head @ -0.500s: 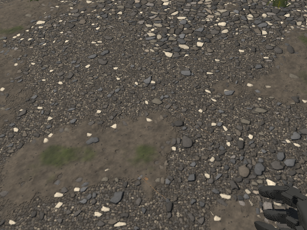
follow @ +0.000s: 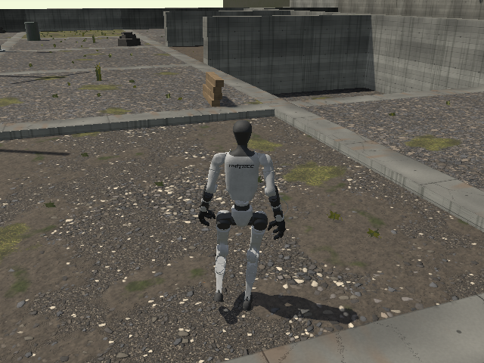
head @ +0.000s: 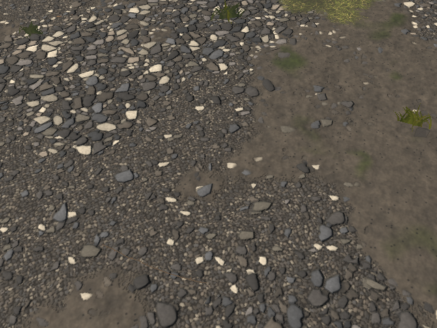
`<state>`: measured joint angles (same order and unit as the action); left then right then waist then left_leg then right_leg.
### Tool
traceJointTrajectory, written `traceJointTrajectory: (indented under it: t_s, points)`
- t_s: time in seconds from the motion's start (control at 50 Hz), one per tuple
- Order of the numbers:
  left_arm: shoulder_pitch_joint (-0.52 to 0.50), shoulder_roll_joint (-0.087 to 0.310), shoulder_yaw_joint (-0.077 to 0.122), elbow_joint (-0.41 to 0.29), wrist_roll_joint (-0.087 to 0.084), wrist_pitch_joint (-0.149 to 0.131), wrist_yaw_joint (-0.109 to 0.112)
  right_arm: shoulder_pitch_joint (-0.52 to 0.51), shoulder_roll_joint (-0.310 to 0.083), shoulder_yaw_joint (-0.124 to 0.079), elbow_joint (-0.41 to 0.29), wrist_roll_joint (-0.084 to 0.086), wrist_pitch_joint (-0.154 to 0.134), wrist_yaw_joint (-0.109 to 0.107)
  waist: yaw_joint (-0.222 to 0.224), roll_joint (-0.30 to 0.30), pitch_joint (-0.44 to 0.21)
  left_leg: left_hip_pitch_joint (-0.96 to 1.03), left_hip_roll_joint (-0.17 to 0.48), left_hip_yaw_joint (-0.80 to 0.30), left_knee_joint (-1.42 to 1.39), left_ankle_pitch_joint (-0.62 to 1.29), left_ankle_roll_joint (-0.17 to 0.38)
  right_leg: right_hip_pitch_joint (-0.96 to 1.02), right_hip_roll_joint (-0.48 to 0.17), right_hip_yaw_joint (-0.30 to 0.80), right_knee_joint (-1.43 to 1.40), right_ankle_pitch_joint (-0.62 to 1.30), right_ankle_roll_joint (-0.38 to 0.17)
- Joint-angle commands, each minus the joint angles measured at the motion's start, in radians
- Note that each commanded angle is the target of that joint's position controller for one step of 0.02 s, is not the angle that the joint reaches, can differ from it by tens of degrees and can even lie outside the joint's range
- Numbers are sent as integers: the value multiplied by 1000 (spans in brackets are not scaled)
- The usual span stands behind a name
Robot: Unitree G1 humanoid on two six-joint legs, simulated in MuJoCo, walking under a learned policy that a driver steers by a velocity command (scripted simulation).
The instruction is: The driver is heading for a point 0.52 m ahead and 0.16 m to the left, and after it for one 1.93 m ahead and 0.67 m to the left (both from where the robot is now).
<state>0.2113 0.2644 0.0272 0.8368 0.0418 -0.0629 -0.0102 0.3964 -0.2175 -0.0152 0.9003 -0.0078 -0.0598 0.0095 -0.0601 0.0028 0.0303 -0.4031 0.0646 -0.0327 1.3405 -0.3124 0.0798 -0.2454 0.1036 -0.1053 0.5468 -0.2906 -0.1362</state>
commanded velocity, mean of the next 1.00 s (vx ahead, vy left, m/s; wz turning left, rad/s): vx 0.54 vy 0.00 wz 0.52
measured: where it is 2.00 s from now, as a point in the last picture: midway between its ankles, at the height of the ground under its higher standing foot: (186, 278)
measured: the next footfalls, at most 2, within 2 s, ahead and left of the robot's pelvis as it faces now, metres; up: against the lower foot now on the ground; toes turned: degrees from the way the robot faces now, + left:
left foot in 0.30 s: +0.46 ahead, +0.10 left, +0.00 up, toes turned +17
right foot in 0.66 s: +0.82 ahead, +0.12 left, +0.00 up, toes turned +45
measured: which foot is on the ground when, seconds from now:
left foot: up 0.00-0.28, down 0.30-0.66, up 0.68-1.00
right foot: down 0.00-0.30, up 0.32-0.64, down 0.66-1.00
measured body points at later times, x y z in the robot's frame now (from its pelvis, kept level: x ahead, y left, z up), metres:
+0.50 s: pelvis +0.44 +0.08 +0.00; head +0.47 +0.09 +0.45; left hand +0.58 +0.37 -0.06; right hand +0.54 -0.18 -0.13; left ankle +0.43 +0.09 -0.73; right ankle +0.57 -0.08 -0.64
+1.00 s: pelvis +0.64 +0.12 +0.00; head +0.67 +0.15 +0.45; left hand +0.55 +0.40 -0.11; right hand +0.96 +0.06 -0.07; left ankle +0.60 +0.24 -0.72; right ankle +0.79 +0.09 -0.73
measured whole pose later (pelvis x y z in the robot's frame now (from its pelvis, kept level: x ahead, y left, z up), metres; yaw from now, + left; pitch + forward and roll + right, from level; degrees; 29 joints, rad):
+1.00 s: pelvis +0.64 +0.12 +0.00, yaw +33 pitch +2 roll +0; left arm 0.28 0.28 0.06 0.69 -0.02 0.02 0.01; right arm 0.03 -0.24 -0.01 0.62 0.00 0.02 -0.03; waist 0.08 -0.01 0.05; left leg -0.38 -0.06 -0.12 0.65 -0.34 -0.03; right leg -0.41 0.11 0.18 0.42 -0.03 -0.01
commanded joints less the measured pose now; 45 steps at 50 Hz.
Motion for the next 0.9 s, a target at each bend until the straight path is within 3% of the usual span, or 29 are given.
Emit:
traceJointTrajectory:
  t_s: [0.02, 0.06, 0.08, 0.12, 0.16, 0.2, 0.24, 0.28, 0.3, 0.32, 0.34, 0.36, 0.38, 0.42, 0.44, 0.46, 0.5, 0.54, 0.6, 0.64, 0.66, 0.68, 0.7, 0.72, 0.74, 0.76, 0.8, 0.84, 0.9]
  points:
    - [85, 66, 24, -7, -21, -51, 6, 60, -98, -27, -25, -12, 34, 21, 13, -15, 58, -245, 73, -53, -59, 60, -8, 121, -303, 262, -370, 279, -22]
    - [89, 62, 23, 8, -32, -68, 0, -47, -92, -32, -51, -4, 46, 31, 22, -21, 90, -289, 56, -10, -116, 157, -10, 97, -226, 106, -427, 374, 46]
    - [109, 73, 22, 14, -32, -78, -4, -108, -68, -24, -94, 0, 42, 36, 25, -74, 112, -292, 59, 7, -197, 224, -5, 66, -236, 61, -440, 515, 58]
    - [124, 51, 14, 32, -33, -85, -6, -204, -54, -15, -127, 6, 29, 42, 35, -68, 137, -279, 32, 80, -331, 350, 10, 70, -197, -53, -445, 706, 85]
    - [142, 64, 8, 40, -38, -88, 9, -275, -56, -7, -153, 4, 18, 56, 45, -25, 129, -218, -7, 164, -494, 439, 35, 111, -194, -109, -464, 832, 108]
    - [165, 115, 13, 44, -41, -92, 31, -277, -71, -6, -159, -1, 16, 66, 25, -48, 75, -106, -70, 223, -606, 495, 62, 205, -234, -135, -402, 1161, 128]
    - [132, 185, 30, 25, -30, -72, 64, -152, -134, -24, -124, -5, 31, 63, -57, -112, -23, 37, -144, 250, -622, 403, 81, 302, -274, -141, -210, 1457, 153]
    - [17, 235, 49, -19, -6, -33, 77, 207, -233, -70, -27, -11, 46, 47, -245, -119, -167, 382, -170, 184, -621, 253, 145, 209, -307, -109, 270, 1520, 148]
    - [-55, 244, 61, -30, -11, -16, 65, 361, -274, -100, 12, 2, 47, 29, -336, -14, -187, 544, -114, 78, -744, 239, 223, 60, -204, -129, 753, 1034, 139]
    - [-94, 59, 11, -81, 14, -37, 33, 255, -287, -104, 27, 19, 55, 15, -190, 261, -60, 607, -53, -84, -664, 378, 242, -337, -7, -65, 1127, -155, 134]
    - [59, 26, -10, -184, -24, -56, 23, 148, -360, -110, -30, -12, 52, 10, -26, 298, -239, 796, 137, -587, -832, 281, 445, -609, -8, 152, 1276, -255, 159]
    - [34, 72, -21, -195, -8, -83, 19, 97, -309, -110, -74, -17, 51, 0, -38, 113, -214, 729, 205, -775, -1045, 108, 435, -654, -53, 220, 1173, -179, 134]
    - [10, 109, -15, -183, -10, -90, 17, 45, -248, -96, -78, -18, 47, -9, 18, -63, -46, 521, 191, -691, -1090, 185, 379, -619, -102, 216, 1046, -104, 134]
    - [15, 111, -16, -180, 17, -51, 23, -38, -244, -86, -104, -4, 26, -11, 108, -150, 53, 222, 117, -489, -1062, 597, 314, -459, -157, 190, 872, -109, 174]
    - [9, 113, -17, -188, 21, -19, 26, -49, -236, -79, -106, 3, 15, -7, 129, -157, 67, 98, 69, -391, -1073, 729, 280, -365, -178, 166, 753, -112, 195]
    - [-58, 151, 14, -225, -50, -50, 26, -142, -145, -55, -175, 35, -23, 6, 128, -128, 39, 14, -2, -391, -1096, 628, 261, -292, -150, 212, 639, -86, 199]
    - [-182, 93, 2, -283, -26, -67, 39, -162, -226, -80, -178, 53, -28, -15, 108, -82, 32, -47, -102, -282, -1039, 757, 200, -232, -99, 147, 340, 37, 223]
    - [-240, 34, -8, -310, -31, -64, 45, -65, -253, -100, -149, 55, 15, -45, 42, -26, -81, 3, -180, -234, -945, 748, 79, -111, 8, 109, 81, 257, 225]
    - [-264, 62, 14, -338, -65, -53, 36, -13, -206, -99, -144, 51, 60, -68, 18, 95, -125, 66, -201, -323, -835, 537, -23, -17, 69, 137, -84, 411, 221]
    - [-149, 103, 40, -312, -54, -55, 39, -105, -172, -96, -196, 46, 61, -71, 95, 132, -166, 108, -222, -318, -655, 498, -66, 106, 21, 168, -201, 561, 199]
    - [26, 115, 48, -264, -32, -57, 42, -136, -135, -83, -225, 29, 60, -66, 165, 122, -286, 84, -239, -261, -422, 360, -95, 312, -95, 227, -201, 698, 145]
    - [105, 137, 42, -255, -16, -49, 45, -90, -23, -46, -254, -15, 63, -62, 145, -73, -403, -91, -301, -175, -144, -403, -105, 544, -352, 478, -38, 1153, 51]
    - [89, 171, 43, -248, 11, -50, 33, 160, -76, -43, -270, 19, 55, -35, 14, -295, -551, -203, -270, -257, 147, -471, -119, 647, -637, 905, -32, 1084, -198]
    - [-51, 149, 52, -298, -4, -44, 33, 146, -180, -58, -241, 29, 70, -22, 20, -216, -508, -284, -178, -226, 249, -329, -144, 564, -606, 937, -99, 687, -241]
    - [-116, 72, 33, -325, -12, -30, 40, 0, -229, -72, -252, 27, 86, -23, 61, -105, -364, -324, -140, -164, 234, -247, -156, 432, -487, 743, -130, 469, -187]
    - [-117, 59, 16, -315, -11, -10, 40, -99, -214, -68, -269, 16, 98, -36, 71, -22, -288, -284, -136, -119, 209, -189, -162, 273, -395, 648, -166, 376, -133]
    - [-115, 83, 10, -269, -20, 6, 28, -133, -144, -45, -295, 1, 95, -34, 24, -21, -142, -170, -112, -88, 12, -170, -149, 11, -270, 515, -217, 409, -75]
    - [-113, 104, 27, -250, -37, 14, 14, -139, -82, -22, -305, -11, 72, -37, 6, -72, -127, -52, -115, 12, -296, -205, -149, -70, -182, 423, -234, 610, -49]
    - [-56, 175, 67, -238, -47, 39, 19, -188, -100, -22, -300, 5, 67, -47, 36, -142, -214, 39, -136, -23, -511, -112, -146, 6, -217, 505, -230, 565, -88]
Velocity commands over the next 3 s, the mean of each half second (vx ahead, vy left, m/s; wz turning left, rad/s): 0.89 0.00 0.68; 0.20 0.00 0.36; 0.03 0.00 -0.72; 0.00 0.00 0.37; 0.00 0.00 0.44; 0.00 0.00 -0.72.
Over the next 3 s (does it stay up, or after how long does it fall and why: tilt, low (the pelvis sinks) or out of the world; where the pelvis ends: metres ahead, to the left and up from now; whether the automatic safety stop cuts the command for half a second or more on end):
stays up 0.69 0.18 0.01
